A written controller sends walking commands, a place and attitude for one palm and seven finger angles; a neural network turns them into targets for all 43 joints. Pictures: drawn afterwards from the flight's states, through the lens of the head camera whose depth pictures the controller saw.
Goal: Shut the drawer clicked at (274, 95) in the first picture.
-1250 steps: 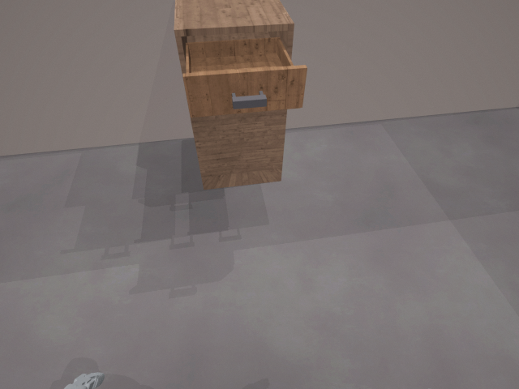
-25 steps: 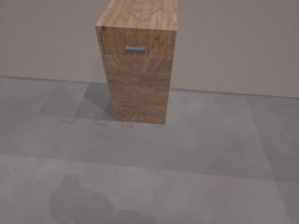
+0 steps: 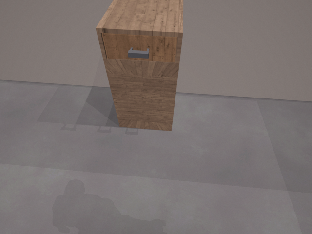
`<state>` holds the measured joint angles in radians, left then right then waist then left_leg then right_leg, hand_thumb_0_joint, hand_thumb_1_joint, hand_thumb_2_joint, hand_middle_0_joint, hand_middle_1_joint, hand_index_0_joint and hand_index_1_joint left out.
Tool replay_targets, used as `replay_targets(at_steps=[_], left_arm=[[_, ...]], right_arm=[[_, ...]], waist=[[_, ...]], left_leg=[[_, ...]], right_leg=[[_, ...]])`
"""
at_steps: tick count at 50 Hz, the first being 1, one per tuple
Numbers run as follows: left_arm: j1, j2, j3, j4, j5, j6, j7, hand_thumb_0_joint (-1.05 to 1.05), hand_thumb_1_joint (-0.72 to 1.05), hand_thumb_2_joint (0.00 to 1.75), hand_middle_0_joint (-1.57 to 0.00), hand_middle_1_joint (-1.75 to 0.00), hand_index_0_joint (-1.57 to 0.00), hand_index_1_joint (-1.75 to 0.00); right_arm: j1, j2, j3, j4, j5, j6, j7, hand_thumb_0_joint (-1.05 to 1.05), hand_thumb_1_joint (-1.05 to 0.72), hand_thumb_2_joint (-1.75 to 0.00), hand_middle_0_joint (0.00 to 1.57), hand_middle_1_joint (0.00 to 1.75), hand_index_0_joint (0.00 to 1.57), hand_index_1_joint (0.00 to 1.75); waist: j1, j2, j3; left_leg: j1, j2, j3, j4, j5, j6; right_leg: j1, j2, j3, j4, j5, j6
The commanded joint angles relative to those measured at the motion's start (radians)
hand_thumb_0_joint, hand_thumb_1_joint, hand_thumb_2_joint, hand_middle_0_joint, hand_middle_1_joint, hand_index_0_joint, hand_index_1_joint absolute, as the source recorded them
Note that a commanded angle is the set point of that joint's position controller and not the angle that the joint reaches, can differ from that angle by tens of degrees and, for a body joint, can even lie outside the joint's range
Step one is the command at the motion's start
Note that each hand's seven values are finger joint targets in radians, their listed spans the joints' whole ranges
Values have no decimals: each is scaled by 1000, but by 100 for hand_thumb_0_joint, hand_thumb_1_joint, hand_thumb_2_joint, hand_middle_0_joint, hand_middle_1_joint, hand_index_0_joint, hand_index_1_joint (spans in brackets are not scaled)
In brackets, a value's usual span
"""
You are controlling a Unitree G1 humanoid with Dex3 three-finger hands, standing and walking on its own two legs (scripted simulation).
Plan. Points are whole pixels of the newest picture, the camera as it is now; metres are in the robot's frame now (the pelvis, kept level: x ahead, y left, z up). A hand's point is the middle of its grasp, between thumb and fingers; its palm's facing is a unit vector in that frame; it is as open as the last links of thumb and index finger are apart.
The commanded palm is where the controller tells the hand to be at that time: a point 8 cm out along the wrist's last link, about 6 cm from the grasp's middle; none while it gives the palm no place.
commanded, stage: look to check the result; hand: left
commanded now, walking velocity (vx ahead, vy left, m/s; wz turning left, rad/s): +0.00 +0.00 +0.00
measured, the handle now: (139, 51) +0.94 +0.14 -0.06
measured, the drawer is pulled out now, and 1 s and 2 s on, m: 0.00 0.00 0.00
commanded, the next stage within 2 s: stand and wait in 0.12 s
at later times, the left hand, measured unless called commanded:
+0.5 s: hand out of the picture +0.09 +0.23 -0.16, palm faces -0.01 -0.95 -0.31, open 7.3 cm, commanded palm none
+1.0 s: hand out of the picture +0.09 +0.24 -0.16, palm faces -0.01 -0.95 -0.32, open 7.3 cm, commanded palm none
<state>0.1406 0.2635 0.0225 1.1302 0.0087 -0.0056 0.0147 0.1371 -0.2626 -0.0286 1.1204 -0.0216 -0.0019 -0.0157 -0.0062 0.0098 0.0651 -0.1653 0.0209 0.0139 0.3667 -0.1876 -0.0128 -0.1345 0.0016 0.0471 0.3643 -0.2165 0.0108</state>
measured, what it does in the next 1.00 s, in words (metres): stands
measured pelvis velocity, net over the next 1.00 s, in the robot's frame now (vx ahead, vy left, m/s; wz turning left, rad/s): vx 0.01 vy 0.00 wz -0.01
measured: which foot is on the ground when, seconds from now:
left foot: down 0.00-1.00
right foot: down 0.00-1.00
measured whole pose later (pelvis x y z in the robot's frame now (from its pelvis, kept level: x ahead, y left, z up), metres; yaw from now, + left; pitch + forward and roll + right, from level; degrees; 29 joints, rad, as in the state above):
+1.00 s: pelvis +0.01 +0.00 +0.00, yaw +0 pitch -1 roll +0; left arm 0.12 0.31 0.02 1.13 0.01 -0.01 0.01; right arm 0.12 -0.31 -0.03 1.13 -0.02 -0.01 -0.01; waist -0.01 0.00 0.05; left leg -0.11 0.02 0.02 0.32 -0.18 -0.02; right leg -0.08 0.00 0.05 0.31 -0.21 0.01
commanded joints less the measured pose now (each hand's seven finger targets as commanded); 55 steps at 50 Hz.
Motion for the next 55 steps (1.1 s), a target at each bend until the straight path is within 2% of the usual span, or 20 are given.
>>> replay_targets(at_steps=[1,3,7,13,17,23,29,30,34,35,47,55], left_arm=[[-5,185,29,-48,3,-24,9,0,90,90,-20,-30,-20,-30],[-7,187,29,-48,3,-25,8,0,90,90,-20,-30,-20,-30],[-14,197,32,-51,3,-29,9,0,90,90,-20,-30,-20,-30],[-17,204,31,-55,2,-29,8,0,90,90,-20,-30,-20,-30],[-25,214,33,-59,2,-31,9,0,90,90,-20,-30,-20,-30],[-30,222,33,-61,1,-32,8,0,90,90,-20,-30,-20,-30],[-35,227,32,-60,1,-30,7,0,90,90,-20,-30,-20,-30],[-31,231,34,-63,2,-32,7,0,90,90,-20,-30,-20,-30],[-35,232,33,-61,1,-31,6,0,90,90,-20,-30,-20,-30],[-33,238,34,-62,2,-33,7,0,90,90,-20,-30,-20,-30],[-42,243,33,-60,2,-32,5,0,90,90,-20,-30,-20,-30],[-44,254,34,-62,3,-34,5,0,90,90,-20,-30,-20,-30]], right_arm=[[1,-166,-26,-48,5,-14,-6,0,-90,-90,20,30,20,30],[-2,-173,-26,-50,3,-15,-6,0,-90,-90,20,30,20,30],[-6,-180,-28,-50,4,-17,-7,0,-90,-90,20,30,20,30],[-16,-190,-27,-50,4,-17,-6,0,-90,-90,20,30,20,30],[-19,-199,-28,-52,4,-18,-6,0,-90,-90,20,30,20,30],[-22,-211,-28,-54,4,-19,-6,0,-90,-90,20,30,20,30],[-29,-216,-27,-51,5,-20,-6,0,-90,-90,20,30,20,30],[-27,-220,-28,-56,6,-20,-6,0,-90,-90,20,30,20,30],[-29,-223,-27,-51,6,-23,-6,0,-90,-90,20,30,20,30],[-32,-226,-28,-56,7,-22,-6,0,-90,-90,20,30,20,30],[-38,-236,-28,-52,6,-23,-5,0,-90,-90,20,30,20,30],[-43,-248,-29,-57,7,-24,-5,0,-90,-90,20,30,20,30]], waist=[[-5,-8,-72],[-5,-9,-77],[-6,-24,-101],[-5,-1,-91],[-5,-13,-91],[-7,-13,-103],[-5,-3,-85],[-5,-17,-92],[-5,-8,-107],[-4,-22,-98],[-6,-2,-84],[-5,-14,-92]], left_leg=[[81,89,-68,-40,158,31],[84,89,-71,-42,151,32],[103,91,-67,-35,195,30],[104,92,-64,-43,195,29],[107,94,-64,-45,210,28],[118,96,-64,-48,217,27],[114,98,-64,-59,210,27],[119,98,-66,-56,212,28],[127,101,-65,-59,225,27],[129,100,-67,-56,228,28],[120,102,-67,-73,202,27],[128,102,-71,-72,214,28]], right_leg=[[-42,-101,62,-63,178,-42],[-38,-100,66,-70,171,-42],[-19,-104,63,-62,241,-43],[-14,-106,66,-70,240,-43],[-6,-106,66,-72,259,-42],[4,-106,64,-75,261,-42],[-1,-108,63,-81,242,-41],[-1,-105,68,-82,245,-42],[12,-109,62,-80,252,-41],[3,-108,66,-82,261,-41],[2,-109,66,-93,227,-40],[8,-110,68,-96,234,-40]])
